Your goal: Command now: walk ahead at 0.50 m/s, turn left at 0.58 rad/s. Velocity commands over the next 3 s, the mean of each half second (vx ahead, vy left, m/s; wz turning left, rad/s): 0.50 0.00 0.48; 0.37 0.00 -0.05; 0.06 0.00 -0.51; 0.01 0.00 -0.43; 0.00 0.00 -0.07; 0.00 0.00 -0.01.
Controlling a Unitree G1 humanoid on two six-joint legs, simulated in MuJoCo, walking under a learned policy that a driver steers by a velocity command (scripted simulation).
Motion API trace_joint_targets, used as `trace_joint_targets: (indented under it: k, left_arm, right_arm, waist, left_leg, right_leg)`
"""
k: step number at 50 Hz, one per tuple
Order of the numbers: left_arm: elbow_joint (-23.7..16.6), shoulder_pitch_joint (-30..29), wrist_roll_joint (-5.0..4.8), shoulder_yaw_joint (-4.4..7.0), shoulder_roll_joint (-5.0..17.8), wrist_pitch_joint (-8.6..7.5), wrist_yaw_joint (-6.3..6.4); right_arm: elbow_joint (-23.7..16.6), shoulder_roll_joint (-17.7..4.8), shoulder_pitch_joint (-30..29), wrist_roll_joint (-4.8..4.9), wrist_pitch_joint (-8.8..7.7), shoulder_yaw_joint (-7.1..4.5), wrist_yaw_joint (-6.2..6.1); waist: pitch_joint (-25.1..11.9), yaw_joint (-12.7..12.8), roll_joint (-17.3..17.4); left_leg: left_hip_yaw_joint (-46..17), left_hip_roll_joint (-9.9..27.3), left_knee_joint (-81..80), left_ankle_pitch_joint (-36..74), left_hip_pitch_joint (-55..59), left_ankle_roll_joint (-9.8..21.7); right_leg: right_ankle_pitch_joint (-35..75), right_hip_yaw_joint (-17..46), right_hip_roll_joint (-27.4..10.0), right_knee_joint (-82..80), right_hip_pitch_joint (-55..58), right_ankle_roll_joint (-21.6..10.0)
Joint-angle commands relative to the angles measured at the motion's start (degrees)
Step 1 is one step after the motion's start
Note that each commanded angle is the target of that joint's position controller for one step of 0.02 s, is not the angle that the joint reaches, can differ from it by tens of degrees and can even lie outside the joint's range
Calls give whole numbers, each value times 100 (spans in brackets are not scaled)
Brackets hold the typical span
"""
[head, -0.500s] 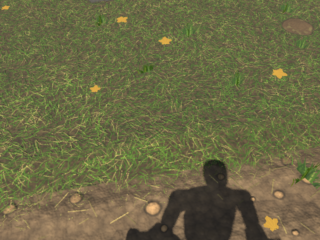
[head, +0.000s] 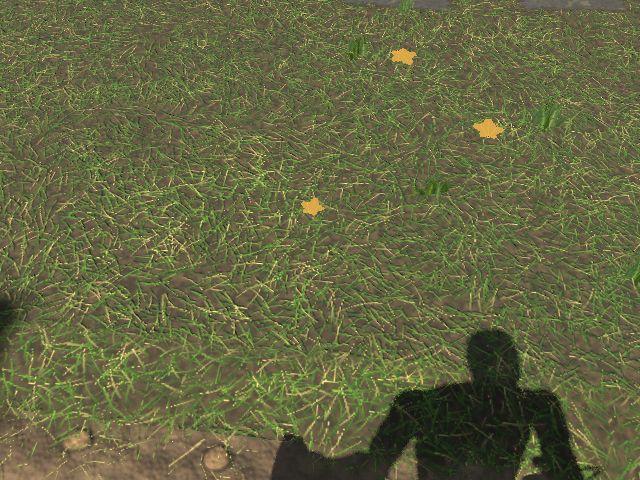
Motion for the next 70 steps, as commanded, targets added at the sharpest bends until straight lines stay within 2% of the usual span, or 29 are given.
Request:
trace_joint_targets:
  k: [1,8,12,15,17,18,19,20,21,23,26,32,38,41,42,43,44,45,47,49,52,59,63,64,65,66,67,68,70]
  left_arm:
    - [-348,215,113,176,576,45,24]
    - [-837,-1156,85,42,274,47,-49]
    - [-1059,-1519,23,57,435,-47,-162]
    - [-1022,-1214,17,105,602,-138,-227]
    - [-769,-228,109,224,833,-200,-197]
    - [-679,683,192,290,1109,-198,-164]
    - [-375,1368,224,428,1543,-122,-195]
    - [-366,1355,13,307,1015,-99,-238]
    - [-444,1025,-25,205,647,-62,-222]
    - [-496,503,89,113,486,22,-209]
    - [-410,498,96,51,405,-3,-200]
    - [-223,804,-23,145,838,69,-120]
    - [76,1374,-71,109,877,262,-97]
    - [18,1171,-85,97,916,341,-34]
    - [-155,1082,31,5,678,296,-29]
    - [-149,1840,125,-182,111,248,-35]
    - [-76,2074,-32,-109,488,256,-25]
    - [-163,1615,-152,31,873,319,-5]
    - [-241,1201,-76,62,729,528,81]
    - [-262,1379,-43,83,542,804,145]
    - [-468,1238,-6,109,427,957,170]
    - [-993,397,16,134,540,1028,-54]
    - [-1032,587,48,230,630,1037,-132]
    - [-1009,777,71,328,913,1020,-76]
    - [-1140,857,74,483,1631,1005,49]
    - [-1276,878,236,448,1689,894,5]
    - [-1264,847,270,398,1491,766,-47]
    - [-1281,565,183,372,1378,683,-31]
    - [-1394,95,18,271,1073,696,40]
  right_arm:
    - [-475,-723,-76,-6,-152,-154,-97]
    - [-355,-891,542,53,-78,-189,-294]
    - [-246,-872,839,87,-21,-186,-316]
    - [-239,-857,825,46,37,-185,-366]
    - [-289,-639,709,16,39,-98,-339]
    - [-404,-426,690,-81,24,9,-314]
    - [-415,-51,1651,99,-42,110,-305]
    - [-287,-543,1649,171,-79,67,-313]
    - [-371,-867,931,161,-85,-11,-298]
    - [-588,-763,155,-8,-125,-4,-290]
    - [-593,-458,299,-1,-105,33,-231]
    - [-888,-182,-677,-34,-137,195,-175]
    - [-1164,-300,-1485,-14,-229,166,-44]
    - [-865,-683,-480,-161,-311,-16,-61]
    - [-769,-1080,188,-276,-316,-118,-127]
    - [-793,-1380,547,-379,-194,-155,-194]
    - [-799,-1180,697,-239,-72,-118,-184]
    - [-806,-959,438,-174,-7,-57,-187]
    - [-770,-609,-252,-116,13,62,-201]
    - [-735,-606,-772,-226,-1,45,-185]
    - [-663,-703,-1055,-255,-38,-11,-242]
    - [-404,-1019,-945,-99,157,-120,-362]
    - [-226,-1031,-821,69,281,-146,-350]
    - [-90,-824,-508,17,313,-103,-333]
    - [-255,-493,-428,-254,309,-8,-291]
    - [-478,-644,-1002,-242,298,-37,-342]
    - [-501,-805,-1224,-122,312,-93,-365]
    - [-449,-797,-1118,-49,331,-114,-397]
    - [-309,-872,-938,-134,357,-166,-476]
  waist:
    - [-693,201,239]
    - [-318,-269,567]
    - [-278,-397,640]
    - [-350,-227,848]
    - [-892,259,838]
    - [-1709,641,347]
    - [-2368,312,-1631]
    - [-2077,425,-1363]
    - [-1225,565,-715]
    - [-456,365,-107]
    - [-490,88,-426]
    - [-319,322,-328]
    - [-162,511,-413]
    - [-798,-117,-405]
    - [-1470,-381,-25]
    - [-2368,-259,1379]
    - [-3078,-382,1527]
    - [-2427,-388,1055]
    - [-1405,-78,704]
    - [-1013,273,927]
    - [-867,380,921]
    - [-854,124,770]
    - [-826,265,599]
    - [-766,249,21]
    - [-743,9,-1757]
    - [-864,378,-1642]
    - [-934,432,-1001]
    - [-870,237,-764]
    - [-893,29,-591]
  left_leg:
    - [-1954,1494,-1495,1437,947,1089]
    - [-1476,1036,-1470,882,633,656]
    - [-1967,1249,-1047,654,1068,582]
    - [-2300,1470,-575,1015,1514,496]
    - [-2048,1083,416,2068,1415,262]
    - [-1654,751,1920,1322,674,54]
    - [-1046,-137,3871,-1604,-1472,-409]
    - [-1284,152,4648,-2304,-2309,-441]
    - [-1262,372,4835,-1814,-2582,-439]
    - [-904,761,4321,-1126,-2343,-432]
    - [-633,1054,3549,-897,-1791,-457]
    - [-262,1106,1488,539,-1656,-615]
    - [-115,704,263,971,-1107,-515]
    - [-49,533,-451,1800,662,-217]
    - [-660,1330,-51,3714,2099,61]
    - [-2200,3037,391,5658,4008,965]
    - [-2783,3303,219,5080,3980,1282]
    - [-2217,2928,-4,4412,3371,1083]
    - [-1381,2456,-470,3351,1983,782]
    - [-804,2224,-1054,2484,617,731]
    - [-316,2258,-1393,1857,154,806]
    - [101,2502,-1321,930,593,667]
    - [414,2304,-446,402,685,102]
    - [754,1934,351,-138,318,-320]
    - [1325,1072,2182,-2088,-1189,-950]
    - [348,526,3413,-2999,-1982,-1075]
    - [-133,617,3900,-2675,-2093,-979]
    - [-280,701,3909,-2143,-2158,-892]
    - [-381,759,3740,-1508,-1974,-906]
  right_leg:
    - [471,171,-249,-557,-776,127]
    - [2550,30,290,-3299,-620,330]
    - [2505,150,455,-3938,-442,213]
    - [1911,118,472,-4127,-114,8]
    - [1983,-1,437,-4368,1362,-347]
    - [1925,874,-425,-4141,2881,-737]
    - [844,3564,-1635,-4623,4792,-1770]
    - [-428,4388,-1798,-5046,4769,-1774]
    - [-507,3511,-1535,-5131,4050,-1503]
    - [677,2304,-1080,-5351,2675,-1306]
    - [1688,1530,-747,-5651,2089,-1282]
    - [2216,601,-595,-6022,1891,-1224]
    - [3226,475,-666,-5388,2331,-937]
    - [4099,416,-304,-4123,2181,-510]
    - [2927,223,61,-3007,1367,-226]
    - [-922,-130,692,-955,-418,204]
    - [-2155,427,671,38,-703,269]
    - [-1894,431,463,406,-1074,312]
    - [-1238,184,134,142,-1132,415]
    - [-716,12,73,-77,-290,511]
    - [-167,-92,27,-615,-61,485]
    - [320,-356,12,-2175,361,183]
    - [875,-654,351,-3706,1214,-215]
    - [1860,-172,194,-4332,1687,-450]
    - [3958,1778,-1222,-4561,2498,-1129]
    - [3908,2707,-1746,-4834,2282,-2048]
    - [3570,2327,-1489,-4906,2224,-1961]
    - [3289,1916,-1200,-4850,2188,-1641]
    - [3137,1558,-909,-4803,1992,-1285]
Next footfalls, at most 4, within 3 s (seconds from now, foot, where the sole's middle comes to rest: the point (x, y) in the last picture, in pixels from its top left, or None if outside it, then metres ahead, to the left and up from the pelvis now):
0.36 right None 0.40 -0.12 -0.77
0.84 left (230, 411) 0.59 0.19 -0.77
1.28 right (352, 409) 0.59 -0.07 -0.77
1.74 left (248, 393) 0.63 0.16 -0.77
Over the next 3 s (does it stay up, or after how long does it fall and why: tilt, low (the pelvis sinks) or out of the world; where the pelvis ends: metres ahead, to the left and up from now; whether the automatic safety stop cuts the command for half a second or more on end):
stays up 0.54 0.03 0.00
